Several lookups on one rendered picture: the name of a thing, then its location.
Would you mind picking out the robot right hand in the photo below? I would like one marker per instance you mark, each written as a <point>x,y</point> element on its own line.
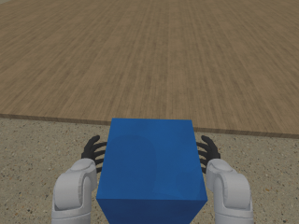
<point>210,153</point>

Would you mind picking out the right robot forearm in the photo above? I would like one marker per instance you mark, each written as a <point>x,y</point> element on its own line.
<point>231,193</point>

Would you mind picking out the left robot forearm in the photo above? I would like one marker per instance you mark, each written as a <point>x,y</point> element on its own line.
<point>72,194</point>

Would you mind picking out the robot left hand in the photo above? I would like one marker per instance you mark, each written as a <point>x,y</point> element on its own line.
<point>88,152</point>

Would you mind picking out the carton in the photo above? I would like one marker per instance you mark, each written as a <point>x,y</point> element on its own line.
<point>151,173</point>

